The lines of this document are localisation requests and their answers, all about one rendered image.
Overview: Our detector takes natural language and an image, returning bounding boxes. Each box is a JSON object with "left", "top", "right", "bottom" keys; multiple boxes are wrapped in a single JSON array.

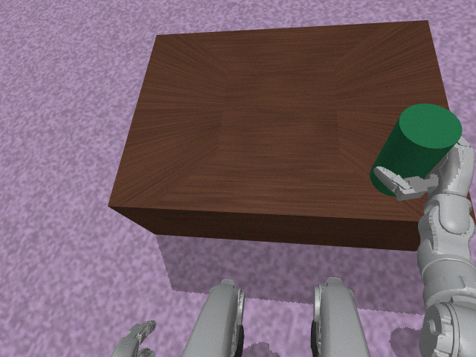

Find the left robot hand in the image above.
[{"left": 111, "top": 321, "right": 156, "bottom": 357}]

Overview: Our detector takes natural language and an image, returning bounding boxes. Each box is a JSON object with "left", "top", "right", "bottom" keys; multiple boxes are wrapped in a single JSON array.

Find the right robot arm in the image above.
[{"left": 417, "top": 193, "right": 476, "bottom": 357}]

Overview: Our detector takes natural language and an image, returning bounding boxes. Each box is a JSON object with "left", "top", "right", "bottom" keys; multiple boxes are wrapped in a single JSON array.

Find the right robot hand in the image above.
[{"left": 373, "top": 136, "right": 475, "bottom": 201}]

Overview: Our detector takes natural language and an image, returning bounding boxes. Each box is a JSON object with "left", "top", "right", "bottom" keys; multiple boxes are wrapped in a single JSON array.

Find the can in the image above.
[{"left": 370, "top": 103, "right": 463, "bottom": 197}]

